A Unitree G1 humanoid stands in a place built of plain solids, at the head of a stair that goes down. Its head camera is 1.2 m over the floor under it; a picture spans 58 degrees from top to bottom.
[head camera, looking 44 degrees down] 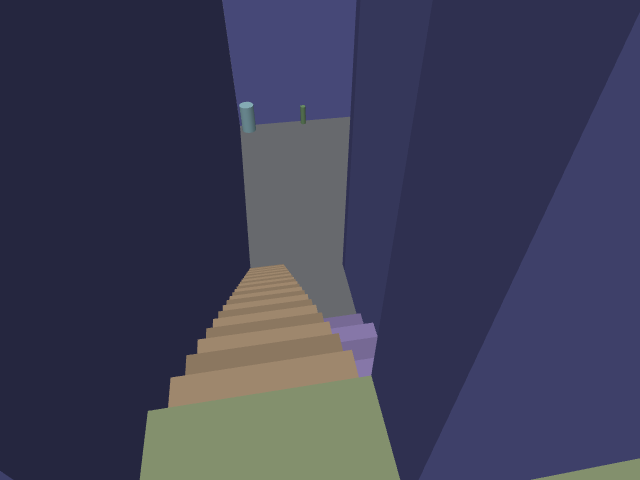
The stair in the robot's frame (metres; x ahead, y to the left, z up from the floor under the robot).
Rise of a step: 0.21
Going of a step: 0.21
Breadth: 0.65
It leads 10 degrees to the left of straight ahead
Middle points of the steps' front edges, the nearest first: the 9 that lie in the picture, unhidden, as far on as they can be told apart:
0.60 0.17 0.00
0.81 0.20 -0.20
1.02 0.24 -0.40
1.23 0.27 -0.61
1.44 0.31 -0.82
1.65 0.35 -1.02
1.86 0.38 -1.23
2.07 0.42 -1.43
2.28 0.45 -1.64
